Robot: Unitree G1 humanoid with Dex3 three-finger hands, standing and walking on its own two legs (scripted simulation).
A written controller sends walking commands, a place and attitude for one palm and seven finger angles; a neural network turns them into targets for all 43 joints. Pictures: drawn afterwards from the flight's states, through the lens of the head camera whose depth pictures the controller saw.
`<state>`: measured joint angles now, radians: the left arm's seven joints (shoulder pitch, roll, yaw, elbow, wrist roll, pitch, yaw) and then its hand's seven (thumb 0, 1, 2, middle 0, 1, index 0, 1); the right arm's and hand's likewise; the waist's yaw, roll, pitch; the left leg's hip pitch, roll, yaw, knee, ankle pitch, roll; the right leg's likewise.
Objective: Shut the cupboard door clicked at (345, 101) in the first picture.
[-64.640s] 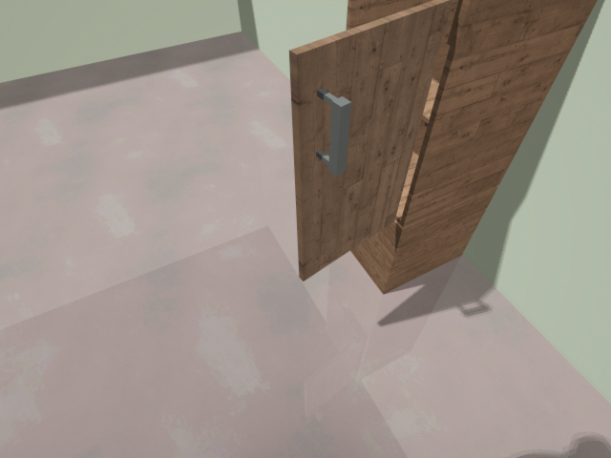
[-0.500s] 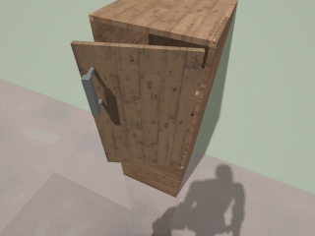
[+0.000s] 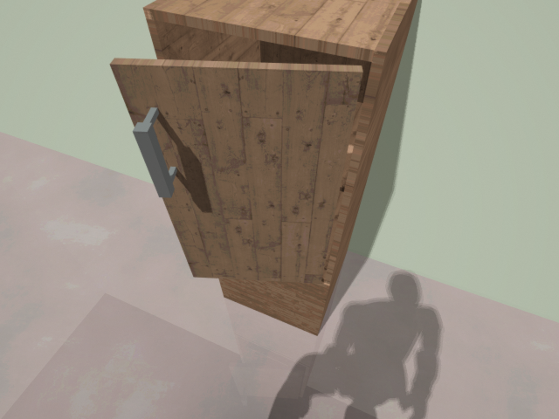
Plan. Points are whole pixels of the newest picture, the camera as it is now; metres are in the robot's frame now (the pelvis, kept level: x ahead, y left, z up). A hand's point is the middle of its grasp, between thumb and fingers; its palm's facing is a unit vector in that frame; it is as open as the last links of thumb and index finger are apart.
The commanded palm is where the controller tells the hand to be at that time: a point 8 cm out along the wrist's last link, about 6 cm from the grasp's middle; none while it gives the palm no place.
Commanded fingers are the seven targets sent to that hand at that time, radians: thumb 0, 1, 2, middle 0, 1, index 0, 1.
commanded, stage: look again from close up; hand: left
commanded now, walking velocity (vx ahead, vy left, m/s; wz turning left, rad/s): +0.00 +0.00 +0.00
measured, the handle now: (159, 154) +0.48 +0.22 +0.12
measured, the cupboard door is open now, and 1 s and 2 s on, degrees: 20 20 20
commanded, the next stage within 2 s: raise the hand and make a fist in 0.40 s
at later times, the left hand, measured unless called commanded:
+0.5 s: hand out of the picture +0.05 +0.18 -0.17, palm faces -0.02 -0.98 -0.19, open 7.4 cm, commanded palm +0.13 +0.22 -0.07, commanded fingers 0.00 0.90 0.90 -0.20 -0.30 -0.20 -0.30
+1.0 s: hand (147, 410) +0.15 +0.18 -0.03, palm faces +0.13 -0.99 -0.06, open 5.8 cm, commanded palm +0.15 +0.22 -0.01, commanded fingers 0.00 0.90 0.90 -0.66 -0.80 -0.66 -0.80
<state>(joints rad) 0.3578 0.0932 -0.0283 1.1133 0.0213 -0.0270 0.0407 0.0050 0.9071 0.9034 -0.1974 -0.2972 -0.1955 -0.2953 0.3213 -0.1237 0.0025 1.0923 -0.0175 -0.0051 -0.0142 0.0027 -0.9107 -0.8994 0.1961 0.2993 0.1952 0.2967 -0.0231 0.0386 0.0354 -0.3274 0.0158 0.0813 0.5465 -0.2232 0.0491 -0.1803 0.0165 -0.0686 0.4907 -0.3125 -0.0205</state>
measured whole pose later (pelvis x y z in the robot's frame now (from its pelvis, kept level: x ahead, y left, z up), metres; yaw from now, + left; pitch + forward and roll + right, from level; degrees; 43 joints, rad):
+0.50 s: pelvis +0.03 +0.00 +0.00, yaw -2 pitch +0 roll +0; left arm 0.28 0.16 -0.02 1.08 0.02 -0.02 0.04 0.01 0.92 0.90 -0.20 -0.30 -0.19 -0.30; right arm 0.25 -0.17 0.02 1.11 -0.01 -0.03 -0.02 0.01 -0.92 -0.90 0.20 0.30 0.20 0.30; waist 0.00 -0.02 0.02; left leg -0.23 -0.02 0.12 0.48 -0.25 0.06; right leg -0.12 -0.02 -0.03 0.47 -0.35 0.00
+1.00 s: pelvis +0.01 -0.03 -0.07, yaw +4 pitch +8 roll -1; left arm 0.59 0.26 0.17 -0.01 -0.29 -0.45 -0.29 0.02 0.90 0.90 -0.49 -0.61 -0.48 -0.61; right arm 0.20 -0.28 -0.05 0.50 0.04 -0.28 -0.03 0.01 -0.91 -0.90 0.20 0.30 0.20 0.30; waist 0.04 -0.02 -0.11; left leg -0.76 0.00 -0.02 1.08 -0.46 0.01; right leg -0.71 0.04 -0.12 1.05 -0.50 -0.09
